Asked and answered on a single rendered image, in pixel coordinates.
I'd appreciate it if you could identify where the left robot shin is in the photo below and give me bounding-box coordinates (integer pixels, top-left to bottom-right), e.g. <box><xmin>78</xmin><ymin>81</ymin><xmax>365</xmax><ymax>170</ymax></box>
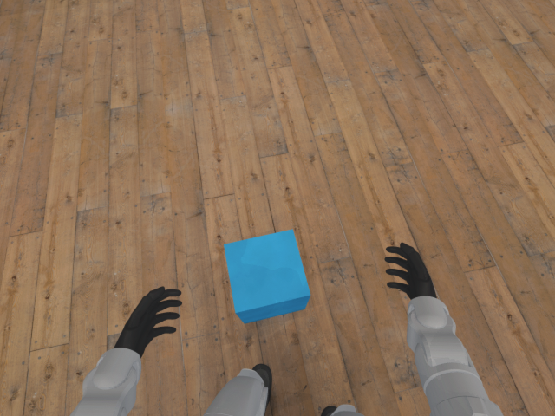
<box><xmin>237</xmin><ymin>368</ymin><xmax>264</xmax><ymax>383</ymax></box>

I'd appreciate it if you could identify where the left robot hand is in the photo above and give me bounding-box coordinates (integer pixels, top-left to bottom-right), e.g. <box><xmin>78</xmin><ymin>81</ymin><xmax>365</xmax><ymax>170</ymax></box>
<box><xmin>114</xmin><ymin>286</ymin><xmax>182</xmax><ymax>358</ymax></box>

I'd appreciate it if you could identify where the carton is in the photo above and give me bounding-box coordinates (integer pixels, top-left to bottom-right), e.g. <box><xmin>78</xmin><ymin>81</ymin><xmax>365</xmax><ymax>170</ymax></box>
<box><xmin>224</xmin><ymin>229</ymin><xmax>310</xmax><ymax>324</ymax></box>

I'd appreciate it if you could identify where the robot right forearm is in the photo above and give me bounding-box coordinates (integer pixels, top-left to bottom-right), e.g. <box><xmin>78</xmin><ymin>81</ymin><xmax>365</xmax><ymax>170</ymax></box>
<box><xmin>407</xmin><ymin>296</ymin><xmax>504</xmax><ymax>416</ymax></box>

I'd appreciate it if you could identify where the right robot hand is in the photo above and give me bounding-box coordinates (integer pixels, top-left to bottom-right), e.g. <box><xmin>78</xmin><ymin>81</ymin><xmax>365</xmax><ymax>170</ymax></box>
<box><xmin>385</xmin><ymin>243</ymin><xmax>437</xmax><ymax>300</ymax></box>

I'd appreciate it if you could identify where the robot shin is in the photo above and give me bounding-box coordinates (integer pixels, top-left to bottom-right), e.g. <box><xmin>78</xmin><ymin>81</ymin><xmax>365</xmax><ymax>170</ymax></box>
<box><xmin>331</xmin><ymin>405</ymin><xmax>356</xmax><ymax>415</ymax></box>
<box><xmin>237</xmin><ymin>368</ymin><xmax>264</xmax><ymax>383</ymax></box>

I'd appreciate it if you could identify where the robot left forearm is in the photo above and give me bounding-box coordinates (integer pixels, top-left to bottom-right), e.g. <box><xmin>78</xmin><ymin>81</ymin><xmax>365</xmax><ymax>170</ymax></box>
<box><xmin>69</xmin><ymin>348</ymin><xmax>141</xmax><ymax>416</ymax></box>

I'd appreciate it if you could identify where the right robot shin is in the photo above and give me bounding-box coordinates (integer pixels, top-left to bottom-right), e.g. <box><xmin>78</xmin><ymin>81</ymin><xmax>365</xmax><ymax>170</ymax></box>
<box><xmin>331</xmin><ymin>405</ymin><xmax>356</xmax><ymax>415</ymax></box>

